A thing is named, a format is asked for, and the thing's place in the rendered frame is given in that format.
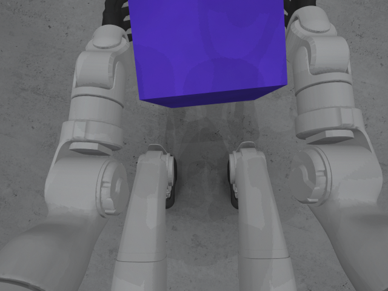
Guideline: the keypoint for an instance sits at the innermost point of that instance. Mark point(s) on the left robot foot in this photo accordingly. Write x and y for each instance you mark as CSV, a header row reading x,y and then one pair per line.
x,y
170,201

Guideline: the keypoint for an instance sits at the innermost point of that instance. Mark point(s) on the robot right hand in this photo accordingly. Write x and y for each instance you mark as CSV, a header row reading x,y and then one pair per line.
x,y
291,6

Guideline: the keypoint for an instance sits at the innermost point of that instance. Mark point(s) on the carton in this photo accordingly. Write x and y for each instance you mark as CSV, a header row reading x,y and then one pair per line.
x,y
200,52

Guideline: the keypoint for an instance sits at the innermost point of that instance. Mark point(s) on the robot left thigh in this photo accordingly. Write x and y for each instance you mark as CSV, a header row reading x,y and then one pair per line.
x,y
141,264

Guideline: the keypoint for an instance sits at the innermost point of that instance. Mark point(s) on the left robot upper arm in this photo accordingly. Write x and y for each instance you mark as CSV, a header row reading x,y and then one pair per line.
x,y
82,193

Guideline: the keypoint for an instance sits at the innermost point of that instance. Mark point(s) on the left robot forearm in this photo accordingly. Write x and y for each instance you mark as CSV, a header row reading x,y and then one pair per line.
x,y
98,95

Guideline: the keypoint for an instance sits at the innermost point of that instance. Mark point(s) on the robot left hand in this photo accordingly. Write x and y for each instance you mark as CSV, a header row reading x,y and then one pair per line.
x,y
114,14

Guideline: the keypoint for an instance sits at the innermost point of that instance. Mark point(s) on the right robot upper arm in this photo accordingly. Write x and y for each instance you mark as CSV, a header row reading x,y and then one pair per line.
x,y
341,185

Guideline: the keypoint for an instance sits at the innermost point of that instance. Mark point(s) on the right robot forearm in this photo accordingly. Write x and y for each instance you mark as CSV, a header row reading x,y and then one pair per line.
x,y
322,78

